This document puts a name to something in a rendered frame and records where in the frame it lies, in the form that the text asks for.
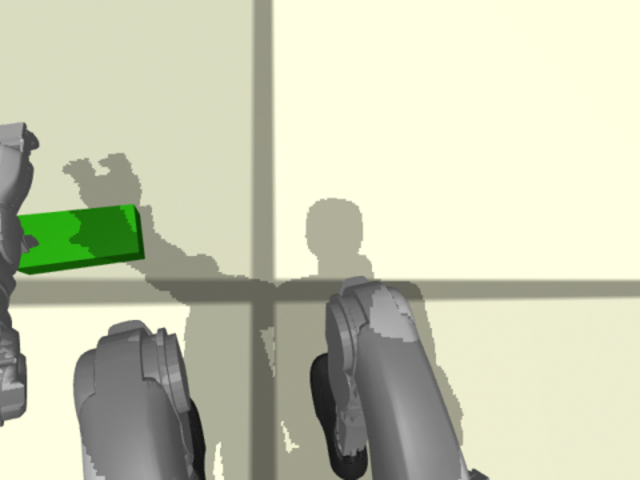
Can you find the left robot foot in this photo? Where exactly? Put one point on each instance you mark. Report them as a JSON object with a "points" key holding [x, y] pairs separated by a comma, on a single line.
{"points": [[198, 442]]}

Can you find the right robot foot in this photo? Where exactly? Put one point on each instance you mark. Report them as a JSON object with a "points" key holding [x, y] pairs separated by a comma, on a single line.
{"points": [[345, 467]]}

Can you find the left robot hand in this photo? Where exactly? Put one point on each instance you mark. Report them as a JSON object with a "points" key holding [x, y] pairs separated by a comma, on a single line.
{"points": [[16, 171]]}

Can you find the left robot arm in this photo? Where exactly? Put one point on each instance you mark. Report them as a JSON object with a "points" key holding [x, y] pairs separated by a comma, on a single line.
{"points": [[13, 369]]}

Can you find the carton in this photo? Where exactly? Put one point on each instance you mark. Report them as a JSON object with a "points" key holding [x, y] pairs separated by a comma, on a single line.
{"points": [[82, 238]]}

